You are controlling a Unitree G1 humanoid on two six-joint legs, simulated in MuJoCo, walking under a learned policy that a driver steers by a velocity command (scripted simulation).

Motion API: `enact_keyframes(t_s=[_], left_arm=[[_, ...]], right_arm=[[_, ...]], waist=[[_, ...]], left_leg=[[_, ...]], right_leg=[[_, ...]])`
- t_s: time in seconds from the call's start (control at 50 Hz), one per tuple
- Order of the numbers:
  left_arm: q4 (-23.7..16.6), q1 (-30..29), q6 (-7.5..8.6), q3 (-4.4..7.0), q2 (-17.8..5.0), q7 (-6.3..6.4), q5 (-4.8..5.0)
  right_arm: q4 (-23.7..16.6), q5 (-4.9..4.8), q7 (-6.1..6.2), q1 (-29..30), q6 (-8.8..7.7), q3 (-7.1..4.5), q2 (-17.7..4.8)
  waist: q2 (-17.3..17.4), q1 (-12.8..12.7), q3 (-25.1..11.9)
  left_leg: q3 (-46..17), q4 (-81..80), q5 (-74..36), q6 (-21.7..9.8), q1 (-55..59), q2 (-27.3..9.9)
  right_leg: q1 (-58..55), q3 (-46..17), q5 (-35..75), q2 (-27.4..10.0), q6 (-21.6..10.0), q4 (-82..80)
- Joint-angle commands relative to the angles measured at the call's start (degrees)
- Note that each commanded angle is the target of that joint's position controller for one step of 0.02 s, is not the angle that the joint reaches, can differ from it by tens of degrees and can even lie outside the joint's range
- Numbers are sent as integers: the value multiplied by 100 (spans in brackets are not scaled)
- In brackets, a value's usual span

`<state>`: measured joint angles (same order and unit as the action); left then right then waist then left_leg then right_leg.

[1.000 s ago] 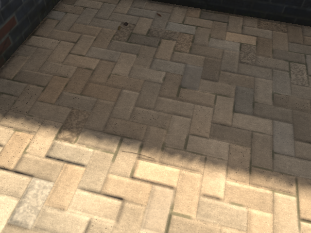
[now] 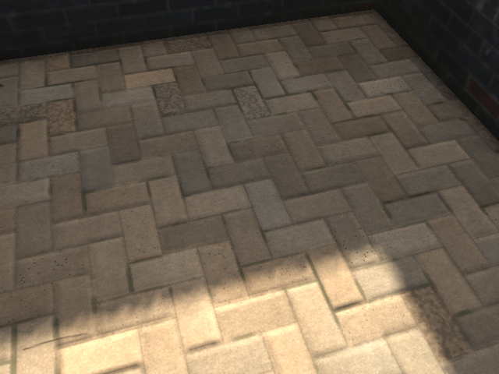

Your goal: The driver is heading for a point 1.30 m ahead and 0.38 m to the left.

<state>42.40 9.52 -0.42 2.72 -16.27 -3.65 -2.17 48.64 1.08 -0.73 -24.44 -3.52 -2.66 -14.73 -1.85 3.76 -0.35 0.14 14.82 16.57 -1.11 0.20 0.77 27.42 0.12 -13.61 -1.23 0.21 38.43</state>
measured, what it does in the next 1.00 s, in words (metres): walks ahead, turning left: right foot, then left foot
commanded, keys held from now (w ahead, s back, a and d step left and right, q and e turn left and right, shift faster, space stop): w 0.20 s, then w+q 0.80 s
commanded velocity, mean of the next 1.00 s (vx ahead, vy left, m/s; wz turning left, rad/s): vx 0.48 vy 0.00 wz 0.31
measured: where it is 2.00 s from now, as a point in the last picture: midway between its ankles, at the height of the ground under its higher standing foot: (146, 225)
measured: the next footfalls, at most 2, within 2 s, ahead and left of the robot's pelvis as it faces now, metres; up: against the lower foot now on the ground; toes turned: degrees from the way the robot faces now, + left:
right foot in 0.06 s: +0.14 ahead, -0.11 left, +0.00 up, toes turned -2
left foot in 0.60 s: +0.45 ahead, +0.06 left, +0.00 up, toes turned +13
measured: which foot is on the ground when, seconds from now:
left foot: down 0.00-0.08, up 0.10-0.58, down 0.60-1.00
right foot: up 0.00-0.04, down 0.06-0.62, up 0.64-1.00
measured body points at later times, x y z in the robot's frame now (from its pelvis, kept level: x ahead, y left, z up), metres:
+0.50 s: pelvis +0.24 -0.04 -0.01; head +0.27 -0.04 +0.44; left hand +0.19 +0.21 -0.15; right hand +0.43 -0.26 -0.13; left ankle +0.40 +0.08 -0.70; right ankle +0.10 -0.11 -0.74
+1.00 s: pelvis +0.52 +0.02 +0.00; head +0.55 +0.05 +0.45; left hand +0.62 +0.32 -0.11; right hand +0.61 -0.25 -0.12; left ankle +0.42 +0.05 -0.74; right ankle +0.74 -0.07 -0.69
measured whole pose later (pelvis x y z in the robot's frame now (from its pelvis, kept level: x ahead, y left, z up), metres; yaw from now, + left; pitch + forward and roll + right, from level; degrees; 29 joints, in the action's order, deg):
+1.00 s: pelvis +0.52 +0.02 +0.00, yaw +23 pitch +2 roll +0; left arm 41.7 3.4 1.4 0.6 -15.4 -1.3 -2.3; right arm 49.7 0.3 -0.3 -24.0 -2.5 -3.9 -15.8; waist -2.2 4.6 2.4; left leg -9.0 16.9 15.5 -7.3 -2.0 9.0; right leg 38.1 -2.7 -2.6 -5.1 3.1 41.6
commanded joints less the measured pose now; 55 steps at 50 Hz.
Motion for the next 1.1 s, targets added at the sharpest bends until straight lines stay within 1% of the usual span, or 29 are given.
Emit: enact_keyframes(t_s=[0.02,0.04,0.06,0.08,0.1,0.12,0.14,0.16,0.2,0.24,0.34,0.4,0.48,0.52,0.56,0.58,0.6,0.62,0.64,0.66,0.68,0.7,0.72,0.76,0.82,0.92,1.02,1.06,1.1], left_arm=[[-597,-645,185,43,-362,61,40],[-453,-202,230,61,-368,116,25],[-169,531,299,134,-518,194,-26],[16,1486,366,238,-881,280,-121],[97,2038,374,392,-1612,334,-118],[127,1824,353,316,-1284,327,17],[61,1280,345,215,-960,307,48],[28,959,370,137,-672,283,50],[57,751,440,40,-416,297,87],[172,891,532,41,-431,315,99],[487,1282,607,18,-369,345,107],[604,1280,639,-27,-294,359,112],[881,1587,636,-35,-403,454,114],[952,1549,605,-15,-560,511,96],[972,1449,515,30,-744,579,42],[944,1396,463,50,-822,586,25],[838,1255,451,50,-847,566,44],[575,1509,499,-67,-276,476,64],[322,1364,531,-4,-448,409,120],[219,793,593,-5,-575,383,66],[144,633,665,-31,-557,362,112],[194,634,653,-27,-515,369,87],[192,701,546,-38,-480,371,-12],[190,844,328,-64,-349,330,-104],[-46,348,222,-77,-283,291,-88],[-430,-787,230,-97,-306,258,-34],[-748,-1502,334,-152,-367,224,31],[-712,-1178,383,-119,-506,243,53],[-372,-31,455,0,-776,344,72]], right_arm=[[-153,-17,-2,-39,-53,-262,-1069],[-135,-49,4,63,-35,-258,-1080],[-111,-69,5,60,-32,-214,-963],[-252,-78,1,202,-40,-119,-721],[-575,-131,-18,74,-61,26,-159],[-446,23,38,267,4,-125,-756],[-446,10,-20,400,-5,-145,-747],[-411,-16,-78,486,-25,-108,-648],[-278,74,-139,401,68,-90,-554],[-186,76,-193,344,151,-76,-469],[-393,42,-226,1243,201,-70,-368],[-549,63,-259,1778,173,13,-234],[-836,73,-321,2469,149,120,-136],[-823,75,-288,2274,153,93,-234],[-622,98,-228,1511,151,12,-419],[-416,122,-195,807,118,-74,-577],[-176,195,-127,-56,96,-210,-855],[-187,184,-24,-237,134,-379,-1458],[-278,-8,-47,-96,183,-445,-1638],[-241,-107,-16,194,215,-427,-1406],[-264,-110,11,481,218,-357,-1116],[-268,-77,17,710,197,-301,-893],[-271,-100,38,834,159,-262,-782],[-263,-115,21,815,50,-237,-764],[-209,-116,18,575,0,-296,-968],[-115,-118,42,-44,42,-322,-983],[-119,-22,122,-365,69,-344,-1060],[-216,-7,170,-106,63,-369,-1157],[-312,-13,127,247,19,-382,-1258]], waist=[[1021,-87,540],[874,-370,418],[512,-686,15],[-123,-1149,-701],[-1663,-1135,-1152],[-717,-1048,-707],[-369,-746,-134],[-220,-608,100],[-400,-386,225],[-339,-331,192],[-211,-443,542],[-197,-494,626],[-131,-649,734],[-239,-495,479],[-397,-135,-29],[-393,149,-430],[-123,589,-865],[1007,284,-1355],[1273,197,-1824],[499,189,-984],[227,5,-307],[-93,-259,83],[-98,-443,202],[86,-584,73],[259,-499,188],[496,-24,259],[595,209,276],[671,-39,225],[577,-591,-247]], left_leg=[[-945,-290,-1325,-954,-695,-1434],[-792,121,-1878,-858,-852,-1367],[-468,1065,-2560,-720,-1123,-1083],[-57,2605,-1901,-517,-1818,-719],[393,4390,995,-263,-3535,169],[-266,5095,1196,-376,-3942,0],[-385,5176,668,-453,-4005,-312],[-334,4969,264,-432,-3836,-476],[-173,4685,-73,-294,-3532,-642],[-121,4752,-275,-201,-3506,-571],[-322,4314,-1022,-79,-4284,-398],[-4,3369,-1619,-86,-4061,-322],[538,2243,-1711,-316,-3696,-219],[773,2017,-1305,-549,-3227,76],[898,1976,-701,-819,-2440,424],[771,1725,-608,-987,-1591,543],[213,1366,-475,-1263,-258,246],[-2092,1380,-418,-1826,1241,-1372],[-4697,481,-519,-2625,2023,-2109],[-3785,230,-349,-2342,1451,-1886],[-3098,43,-724,-2102,508,-1723],[-2605,-76,-1316,-1835,-216,-1412],[-2213,-139,-1838,-1705,-714,-1138],[-1783,-202,-2429,-1640,-1087,-861],[-1572,-356,-2357,-1520,-1281,-606],[-1728,-195,-2414,-1195,-648,-487],[-2089,274,-3095,-1156,19,-667],[-2244,517,-3281,-974,-89,-741],[-2144,1552,-4106,-715,-480,-483]], right_leg=[[-544,447,-124,206,-244,-676],[-1210,478,107,312,-351,-1075],[-2281,404,176,408,-463,-1324],[-3515,-692,-701,-553,-699,-1650],[-4492,-3407,-1932,-2142,-1224,-2441],[-3878,-3861,-2005,-2149,-1313,-2636],[-3338,-3041,-1662,-1886,-1247,-2579],[-2866,-2416,-902,-1581,-1146,-2697],[-2472,-1567,131,-1101,-972,-2904],[-2442,-1094,1107,-1036,-986,-2977],[-2553,-200,2145,-1004,-881,-3183],[-2507,319,2678,-881,-765,-3187],[-2978,650,3620,-1049,-660,-3042],[-3380,828,5285,-1117,-561,-2418],[-3614,971,6661,-1190,-513,-1109],[-3366,1006,6350,-1192,-525,-57],[-2419,1093,4995,-1029,-474,1431],[-543,1112,475,-295,-296,3440],[1068,51,-1762,585,-183,4735],[1612,-450,-1046,71,-244,4530],[1455,-343,-565,-156,-228,4015],[1112,-311,-439,-331,-176,3503],[758,-316,-454,-419,-71,3191],[390,-214,-450,-453,91,2797],[643,-45,123,-475,271,2071],[1133,-43,1176,-327,343,737],[1033,-75,1132,-30,203,-200],[284,-180,883,72,62,-667],[-1407,-83,532,328,-153,-1063]])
